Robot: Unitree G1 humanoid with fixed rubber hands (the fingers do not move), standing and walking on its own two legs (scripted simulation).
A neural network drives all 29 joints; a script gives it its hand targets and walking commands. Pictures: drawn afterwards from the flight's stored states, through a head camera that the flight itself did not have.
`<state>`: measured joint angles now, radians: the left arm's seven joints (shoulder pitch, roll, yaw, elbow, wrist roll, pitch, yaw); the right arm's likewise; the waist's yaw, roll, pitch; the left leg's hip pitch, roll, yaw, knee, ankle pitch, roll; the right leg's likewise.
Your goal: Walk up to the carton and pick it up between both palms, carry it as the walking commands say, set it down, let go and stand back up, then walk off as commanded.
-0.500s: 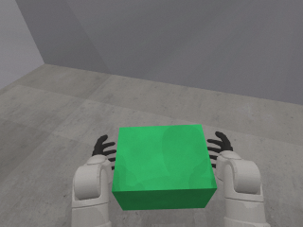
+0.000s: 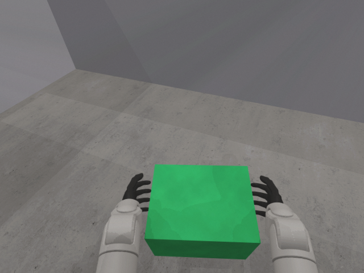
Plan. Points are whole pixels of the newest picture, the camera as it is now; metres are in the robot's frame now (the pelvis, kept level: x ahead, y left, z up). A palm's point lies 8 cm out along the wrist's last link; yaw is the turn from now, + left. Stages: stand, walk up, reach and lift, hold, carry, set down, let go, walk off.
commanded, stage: hold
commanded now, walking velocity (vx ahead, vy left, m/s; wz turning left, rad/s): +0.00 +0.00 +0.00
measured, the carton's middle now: (200, 211) +0.31 -0.02 -0.06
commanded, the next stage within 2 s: set down in 0.54 s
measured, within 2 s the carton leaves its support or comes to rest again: neither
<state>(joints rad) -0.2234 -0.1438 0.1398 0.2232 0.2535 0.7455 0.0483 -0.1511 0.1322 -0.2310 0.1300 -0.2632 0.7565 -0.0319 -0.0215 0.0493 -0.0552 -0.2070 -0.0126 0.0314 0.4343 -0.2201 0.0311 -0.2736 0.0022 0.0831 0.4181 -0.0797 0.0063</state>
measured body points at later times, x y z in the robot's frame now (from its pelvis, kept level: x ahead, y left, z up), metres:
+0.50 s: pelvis -0.01 -0.06 +0.00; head -0.09 -0.07 +0.45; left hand +0.31 +0.12 +0.07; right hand +0.31 -0.20 +0.05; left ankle +0.01 +0.09 -0.74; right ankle +0.05 -0.16 -0.74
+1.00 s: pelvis +0.02 -0.01 +0.00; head +0.01 -0.01 +0.45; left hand +0.33 +0.13 +0.00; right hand +0.31 -0.20 -0.01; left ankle +0.01 +0.09 -0.74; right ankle +0.05 -0.16 -0.74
